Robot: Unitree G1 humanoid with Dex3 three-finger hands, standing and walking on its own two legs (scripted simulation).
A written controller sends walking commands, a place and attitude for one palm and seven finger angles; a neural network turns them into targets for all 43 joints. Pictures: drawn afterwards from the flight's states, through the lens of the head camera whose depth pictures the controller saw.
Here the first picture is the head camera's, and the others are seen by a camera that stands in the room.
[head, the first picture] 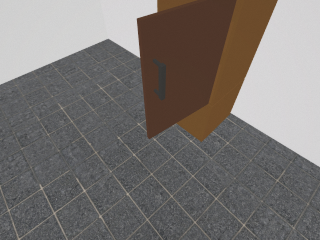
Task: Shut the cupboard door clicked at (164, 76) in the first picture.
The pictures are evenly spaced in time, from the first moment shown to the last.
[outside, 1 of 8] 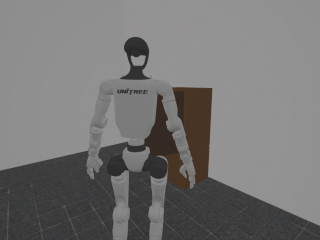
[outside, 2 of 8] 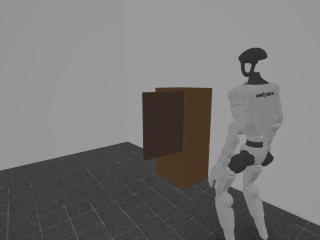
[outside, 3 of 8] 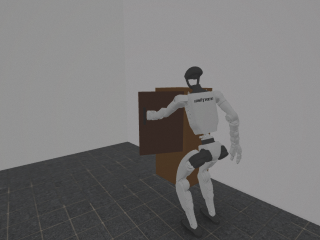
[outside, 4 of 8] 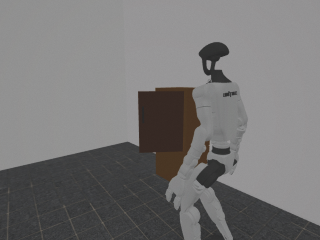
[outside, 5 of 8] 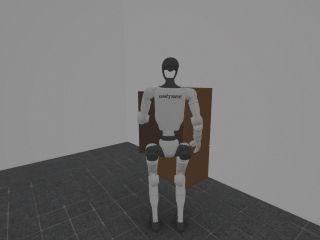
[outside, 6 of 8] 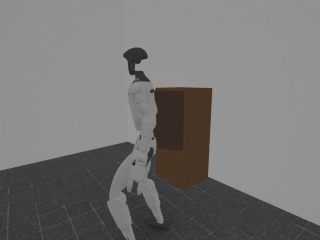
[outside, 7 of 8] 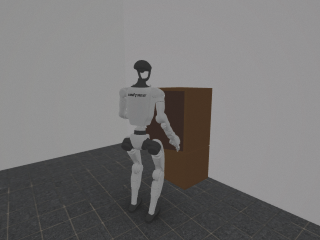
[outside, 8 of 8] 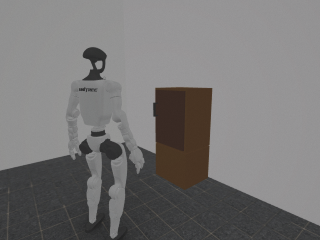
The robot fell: no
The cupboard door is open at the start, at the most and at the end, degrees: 81 81 0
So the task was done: yes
